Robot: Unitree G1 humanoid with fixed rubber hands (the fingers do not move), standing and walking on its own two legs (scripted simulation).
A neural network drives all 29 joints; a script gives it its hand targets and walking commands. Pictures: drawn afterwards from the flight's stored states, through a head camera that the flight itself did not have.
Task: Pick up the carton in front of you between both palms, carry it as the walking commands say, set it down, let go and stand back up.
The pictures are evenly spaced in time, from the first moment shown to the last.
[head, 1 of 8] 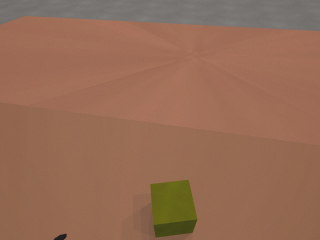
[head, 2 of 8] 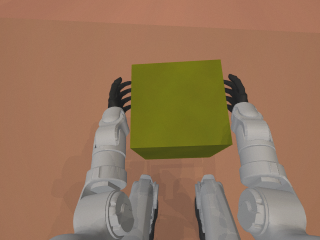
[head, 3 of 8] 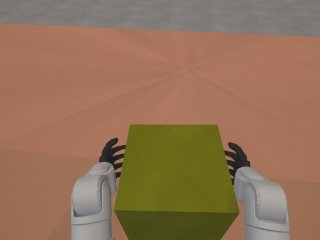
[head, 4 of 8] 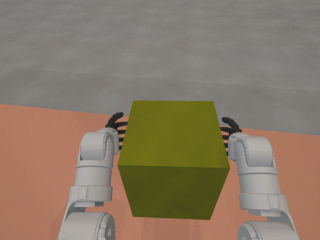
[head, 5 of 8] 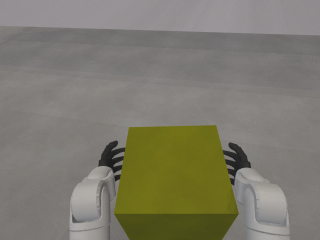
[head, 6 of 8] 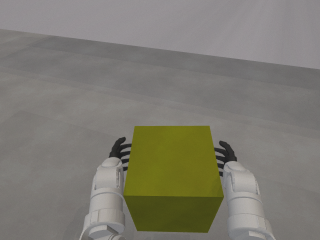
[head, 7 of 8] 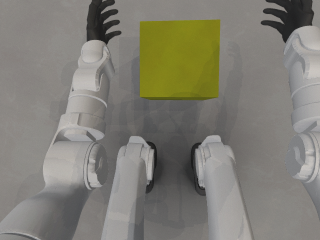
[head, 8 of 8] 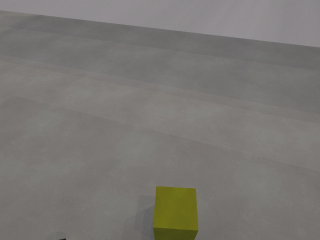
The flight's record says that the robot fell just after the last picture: no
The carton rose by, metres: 0.68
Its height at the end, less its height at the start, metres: -0.33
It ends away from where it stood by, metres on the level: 5.32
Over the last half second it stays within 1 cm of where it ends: yes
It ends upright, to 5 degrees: yes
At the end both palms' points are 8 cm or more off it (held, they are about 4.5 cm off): yes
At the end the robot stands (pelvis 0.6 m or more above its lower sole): yes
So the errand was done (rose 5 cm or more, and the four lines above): yes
